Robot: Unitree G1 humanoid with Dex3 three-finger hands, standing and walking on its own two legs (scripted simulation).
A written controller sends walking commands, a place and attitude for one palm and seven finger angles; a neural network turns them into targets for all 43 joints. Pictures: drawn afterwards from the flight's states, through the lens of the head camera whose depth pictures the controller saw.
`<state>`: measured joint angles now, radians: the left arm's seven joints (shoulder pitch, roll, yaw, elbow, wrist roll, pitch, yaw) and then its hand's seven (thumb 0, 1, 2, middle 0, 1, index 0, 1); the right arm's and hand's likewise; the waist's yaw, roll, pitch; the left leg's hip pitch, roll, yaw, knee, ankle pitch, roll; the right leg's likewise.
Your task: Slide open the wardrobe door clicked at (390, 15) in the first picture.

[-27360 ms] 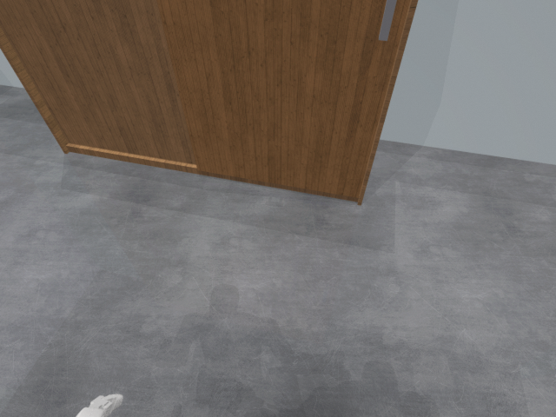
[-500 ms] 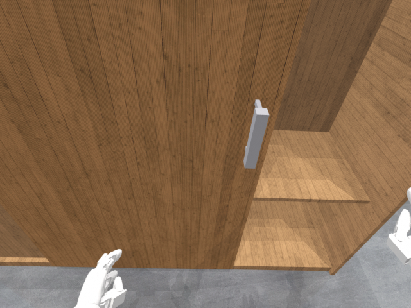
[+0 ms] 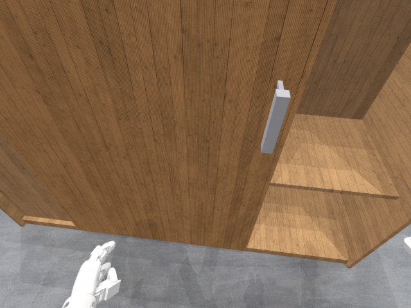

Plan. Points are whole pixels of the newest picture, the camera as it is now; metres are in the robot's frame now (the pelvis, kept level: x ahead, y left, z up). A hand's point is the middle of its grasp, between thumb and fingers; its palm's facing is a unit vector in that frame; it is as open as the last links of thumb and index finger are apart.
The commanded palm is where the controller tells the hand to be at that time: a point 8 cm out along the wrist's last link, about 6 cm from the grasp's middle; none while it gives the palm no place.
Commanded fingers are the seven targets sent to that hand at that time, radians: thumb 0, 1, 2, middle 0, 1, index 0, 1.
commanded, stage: step back with the hand held close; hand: right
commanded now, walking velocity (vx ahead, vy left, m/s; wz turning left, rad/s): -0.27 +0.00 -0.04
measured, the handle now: (273, 117) +0.50 -0.12 +0.12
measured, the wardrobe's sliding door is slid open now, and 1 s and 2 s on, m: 0.50 0.50 0.50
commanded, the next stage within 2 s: stop stepping back and stand still in 0.58 s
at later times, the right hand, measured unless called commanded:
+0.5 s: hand out of the picture +0.08 -0.27 +0.17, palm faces +0.54 +0.72 -0.44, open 7.4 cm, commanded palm +0.01 -0.30 +0.18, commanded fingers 0.00 -0.90 -0.90 0.20 0.30 0.20 0.30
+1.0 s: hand out of the picture -0.05 -0.29 +0.19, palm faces +0.63 +0.70 -0.32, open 7.4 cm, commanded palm -0.12 -0.30 +0.18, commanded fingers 0.00 -0.90 -0.90 0.20 0.30 0.20 0.30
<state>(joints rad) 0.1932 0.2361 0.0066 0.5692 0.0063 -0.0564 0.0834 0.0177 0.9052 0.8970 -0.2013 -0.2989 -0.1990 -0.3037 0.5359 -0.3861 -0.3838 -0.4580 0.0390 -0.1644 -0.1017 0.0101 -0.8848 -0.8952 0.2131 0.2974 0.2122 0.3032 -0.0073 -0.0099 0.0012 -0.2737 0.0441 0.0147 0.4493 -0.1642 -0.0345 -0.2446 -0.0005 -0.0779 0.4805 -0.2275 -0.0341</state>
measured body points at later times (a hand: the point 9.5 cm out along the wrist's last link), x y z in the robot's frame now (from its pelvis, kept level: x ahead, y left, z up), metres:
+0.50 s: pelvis -0.10 +0.01 -0.02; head -0.09 -0.01 +0.43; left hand +0.08 +0.24 -0.09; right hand +0.05 -0.30 +0.20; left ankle +0.04 +0.13 -0.74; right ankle +0.01 -0.10 -0.73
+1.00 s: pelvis -0.23 +0.01 -0.01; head -0.27 +0.00 +0.43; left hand -0.06 +0.22 -0.08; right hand -0.09 -0.33 +0.21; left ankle -0.17 +0.13 -0.63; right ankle -0.23 -0.10 -0.74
